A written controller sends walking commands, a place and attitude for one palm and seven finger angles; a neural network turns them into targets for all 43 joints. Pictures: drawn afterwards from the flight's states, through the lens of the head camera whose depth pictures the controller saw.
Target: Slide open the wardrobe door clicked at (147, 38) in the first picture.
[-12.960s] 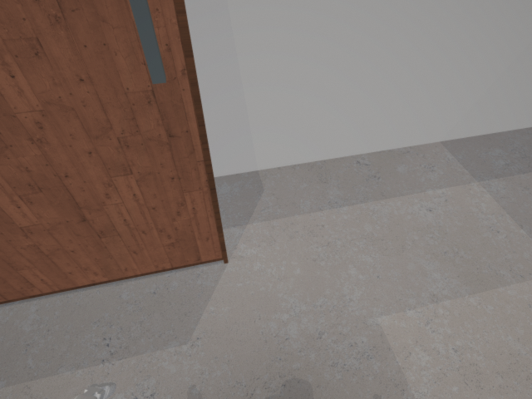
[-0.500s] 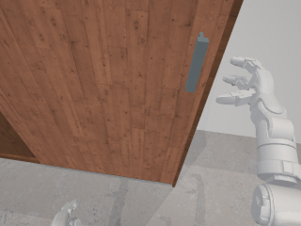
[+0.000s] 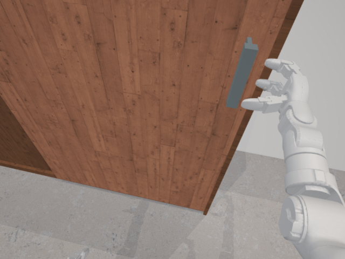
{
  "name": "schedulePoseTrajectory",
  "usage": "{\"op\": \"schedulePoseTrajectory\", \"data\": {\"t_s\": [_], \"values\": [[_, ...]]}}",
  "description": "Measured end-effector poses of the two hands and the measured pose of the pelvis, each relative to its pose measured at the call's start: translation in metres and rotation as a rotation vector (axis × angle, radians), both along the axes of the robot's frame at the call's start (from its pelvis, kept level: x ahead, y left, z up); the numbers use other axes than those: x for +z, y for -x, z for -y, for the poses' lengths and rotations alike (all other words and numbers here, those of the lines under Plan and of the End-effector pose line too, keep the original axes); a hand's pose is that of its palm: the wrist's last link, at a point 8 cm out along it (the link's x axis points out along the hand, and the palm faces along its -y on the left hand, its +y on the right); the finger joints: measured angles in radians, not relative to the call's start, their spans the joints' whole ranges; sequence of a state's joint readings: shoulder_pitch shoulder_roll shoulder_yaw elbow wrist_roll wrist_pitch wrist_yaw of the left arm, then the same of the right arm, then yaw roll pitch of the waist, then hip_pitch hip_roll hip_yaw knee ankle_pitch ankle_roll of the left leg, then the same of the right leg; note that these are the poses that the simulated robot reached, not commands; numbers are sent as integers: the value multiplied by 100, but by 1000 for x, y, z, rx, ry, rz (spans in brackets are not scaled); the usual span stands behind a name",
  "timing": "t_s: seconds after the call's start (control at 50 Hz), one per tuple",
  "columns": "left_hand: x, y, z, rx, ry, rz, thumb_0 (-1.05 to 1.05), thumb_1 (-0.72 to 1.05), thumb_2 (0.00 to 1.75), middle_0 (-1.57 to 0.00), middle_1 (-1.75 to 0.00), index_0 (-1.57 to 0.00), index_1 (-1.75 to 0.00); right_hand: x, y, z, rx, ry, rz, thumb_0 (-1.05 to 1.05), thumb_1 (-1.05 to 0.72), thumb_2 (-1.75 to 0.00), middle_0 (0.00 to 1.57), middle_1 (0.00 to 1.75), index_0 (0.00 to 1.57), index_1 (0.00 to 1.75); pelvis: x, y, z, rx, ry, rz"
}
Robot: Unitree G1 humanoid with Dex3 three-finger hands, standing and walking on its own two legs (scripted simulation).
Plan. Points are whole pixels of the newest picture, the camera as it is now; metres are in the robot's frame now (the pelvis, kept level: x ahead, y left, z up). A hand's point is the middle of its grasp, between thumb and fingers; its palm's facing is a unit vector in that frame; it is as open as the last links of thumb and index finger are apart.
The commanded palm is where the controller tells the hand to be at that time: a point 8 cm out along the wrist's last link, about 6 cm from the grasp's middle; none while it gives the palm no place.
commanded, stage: move the hooked fingers beside the handle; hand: right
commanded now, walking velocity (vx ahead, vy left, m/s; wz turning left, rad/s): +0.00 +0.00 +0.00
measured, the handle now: (240, 73) +0.52 -0.10 +0.20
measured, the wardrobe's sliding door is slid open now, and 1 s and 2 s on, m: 0.00 0.00 0.00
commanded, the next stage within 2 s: none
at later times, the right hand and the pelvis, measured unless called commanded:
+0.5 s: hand (262, 86) +0.47 -0.15 +0.20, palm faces +0.13 +0.99 +0.01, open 14.0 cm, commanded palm +0.43 -0.21 +0.21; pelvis -0.01 +0.00 +0.00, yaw -1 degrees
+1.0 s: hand (267, 93) +0.46 -0.16 +0.19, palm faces +0.12 +0.99 +0.03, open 13.9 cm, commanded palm +0.42 -0.21 +0.20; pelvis +0.00 +0.00 +0.00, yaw +0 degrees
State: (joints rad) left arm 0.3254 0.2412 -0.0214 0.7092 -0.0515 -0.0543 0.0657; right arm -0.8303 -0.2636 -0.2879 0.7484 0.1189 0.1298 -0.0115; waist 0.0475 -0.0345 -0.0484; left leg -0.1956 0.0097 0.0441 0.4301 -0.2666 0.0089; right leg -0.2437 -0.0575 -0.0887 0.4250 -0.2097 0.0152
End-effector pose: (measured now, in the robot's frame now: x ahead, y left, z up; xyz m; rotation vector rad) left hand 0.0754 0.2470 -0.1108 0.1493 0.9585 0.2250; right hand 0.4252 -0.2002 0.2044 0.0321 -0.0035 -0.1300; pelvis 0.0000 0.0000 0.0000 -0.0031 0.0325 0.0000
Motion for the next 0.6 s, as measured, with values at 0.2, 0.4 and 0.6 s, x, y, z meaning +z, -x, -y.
{"op": "schedulePoseTrajectory", "data": {"t_s": [0.2,0.4,0.6], "values": [[4,-9,-6,-16,-25,18,1,91,90,-20,-30,-20,-30,5,10,15,11,37,16,-1,50,-30,30,120,30,120,0,3,-1,-17,-7,9],[7,-22,-1,-46,-30,53,1,91,90,-20,-30,-20,-30,-7,-3,-5,22,-2,-49,-1,51,-30,30,120,30,120,-2,8,1,-27,-6,-12],[-3,5,1,-13,-9,-27,1,90,90,-20,-30,-21,-30,1,-16,4,16,32,-3,-1,50,-30,33,121,32,122,-2,2,1,-15,-5,-27]]}}
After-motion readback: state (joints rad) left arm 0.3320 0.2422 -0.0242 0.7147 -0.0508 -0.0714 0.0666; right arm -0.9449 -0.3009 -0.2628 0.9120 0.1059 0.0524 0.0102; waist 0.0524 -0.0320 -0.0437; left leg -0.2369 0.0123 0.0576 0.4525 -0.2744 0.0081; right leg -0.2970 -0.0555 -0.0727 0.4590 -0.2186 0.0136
